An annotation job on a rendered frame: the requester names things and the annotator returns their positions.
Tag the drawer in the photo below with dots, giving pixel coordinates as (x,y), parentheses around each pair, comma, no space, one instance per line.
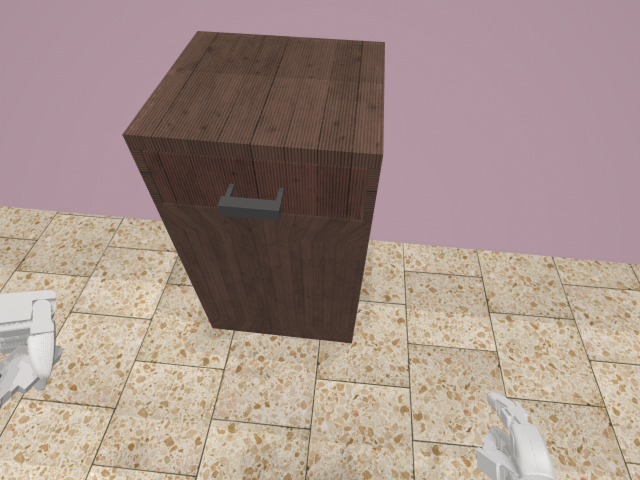
(309,189)

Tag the cabinet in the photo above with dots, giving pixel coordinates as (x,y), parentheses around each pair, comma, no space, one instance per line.
(283,98)

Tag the handle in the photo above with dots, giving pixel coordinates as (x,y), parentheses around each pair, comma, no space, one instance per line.
(250,208)

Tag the robot left hand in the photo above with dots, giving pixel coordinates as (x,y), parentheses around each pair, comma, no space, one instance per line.
(28,332)

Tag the robot right hand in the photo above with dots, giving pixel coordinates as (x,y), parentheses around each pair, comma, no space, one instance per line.
(523,452)

